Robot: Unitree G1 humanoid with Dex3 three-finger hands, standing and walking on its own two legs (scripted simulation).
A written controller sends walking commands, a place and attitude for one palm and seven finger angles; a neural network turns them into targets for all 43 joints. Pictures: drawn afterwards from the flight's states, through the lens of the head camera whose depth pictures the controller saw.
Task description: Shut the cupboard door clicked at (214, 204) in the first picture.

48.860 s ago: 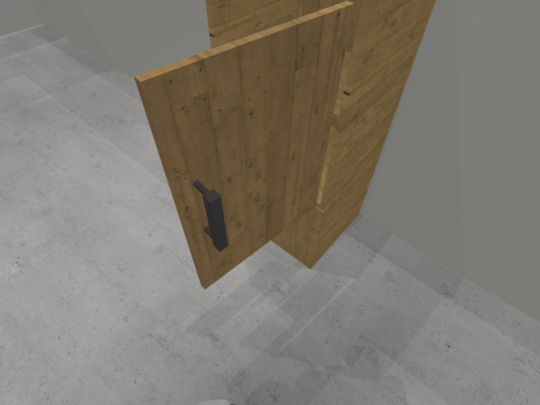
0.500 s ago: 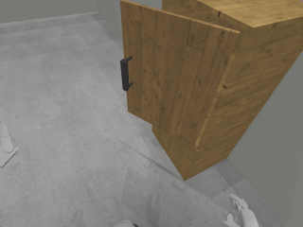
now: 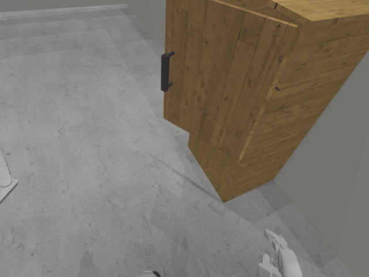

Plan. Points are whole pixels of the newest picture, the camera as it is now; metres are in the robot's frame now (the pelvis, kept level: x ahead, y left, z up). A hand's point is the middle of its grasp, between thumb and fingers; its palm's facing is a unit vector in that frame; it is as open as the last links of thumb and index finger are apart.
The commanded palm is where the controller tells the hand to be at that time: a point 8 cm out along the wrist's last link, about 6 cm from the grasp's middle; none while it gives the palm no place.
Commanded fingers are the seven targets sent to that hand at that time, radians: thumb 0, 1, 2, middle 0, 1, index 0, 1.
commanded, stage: stop stepping back and stand still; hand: left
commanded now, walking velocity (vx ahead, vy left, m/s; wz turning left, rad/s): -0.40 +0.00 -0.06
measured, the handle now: (168, 71) +0.86 +0.14 -0.03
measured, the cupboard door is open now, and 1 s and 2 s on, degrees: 29 29 29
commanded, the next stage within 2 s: let the arm hang, fingers relaxed in 0.92 s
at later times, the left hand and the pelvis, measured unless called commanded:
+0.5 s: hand out of the picture +0.16 +0.29 +0.18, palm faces +0.42 -0.85 -0.32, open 7.4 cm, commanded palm +0.07 +0.32 +0.19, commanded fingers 0.00 0.90 0.90 -0.20 -0.30 -0.20 -0.30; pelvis -0.08 +0.03 -0.02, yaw -2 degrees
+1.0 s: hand out of the picture +0.13 +0.31 +0.18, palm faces +0.39 -0.81 -0.43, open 7.4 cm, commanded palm none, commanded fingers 0.00 0.90 0.90 -0.20 -0.30 -0.20 -0.30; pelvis -0.09 +0.06 +0.01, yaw -2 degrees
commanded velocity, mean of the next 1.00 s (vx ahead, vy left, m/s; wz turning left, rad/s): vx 0.11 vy -0.05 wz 0.00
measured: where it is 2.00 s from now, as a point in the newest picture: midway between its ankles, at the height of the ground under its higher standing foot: outside the picture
